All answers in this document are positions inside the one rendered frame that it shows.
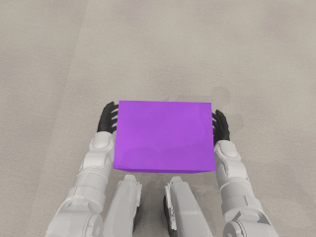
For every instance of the right robot upper arm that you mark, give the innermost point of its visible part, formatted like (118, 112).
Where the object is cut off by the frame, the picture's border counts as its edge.
(244, 228)

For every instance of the carton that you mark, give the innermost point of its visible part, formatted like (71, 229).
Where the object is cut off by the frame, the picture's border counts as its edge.
(164, 137)

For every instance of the left robot upper arm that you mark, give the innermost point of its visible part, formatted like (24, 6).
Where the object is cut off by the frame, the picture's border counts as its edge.
(76, 224)

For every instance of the left robot forearm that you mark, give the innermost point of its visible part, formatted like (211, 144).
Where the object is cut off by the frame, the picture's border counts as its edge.
(88, 191)

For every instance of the robot right thigh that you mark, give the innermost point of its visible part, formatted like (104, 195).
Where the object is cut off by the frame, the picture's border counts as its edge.
(190, 221)

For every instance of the robot right hand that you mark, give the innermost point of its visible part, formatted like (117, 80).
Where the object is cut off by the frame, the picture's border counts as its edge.
(220, 129)

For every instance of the right robot forearm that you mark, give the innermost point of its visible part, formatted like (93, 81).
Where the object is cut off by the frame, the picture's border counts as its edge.
(238, 199)

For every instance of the robot right shin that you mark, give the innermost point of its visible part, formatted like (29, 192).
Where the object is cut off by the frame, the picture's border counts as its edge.
(171, 211)

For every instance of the robot left hand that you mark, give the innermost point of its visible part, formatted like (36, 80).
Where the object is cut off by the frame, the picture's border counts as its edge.
(106, 122)

